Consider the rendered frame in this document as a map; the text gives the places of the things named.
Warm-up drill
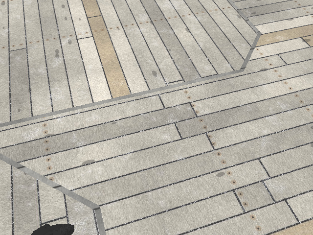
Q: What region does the robot left hand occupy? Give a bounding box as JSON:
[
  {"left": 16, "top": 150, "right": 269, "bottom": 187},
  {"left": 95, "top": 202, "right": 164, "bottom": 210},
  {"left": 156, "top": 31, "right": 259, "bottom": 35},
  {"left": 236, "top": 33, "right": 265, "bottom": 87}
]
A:
[{"left": 31, "top": 223, "right": 74, "bottom": 235}]

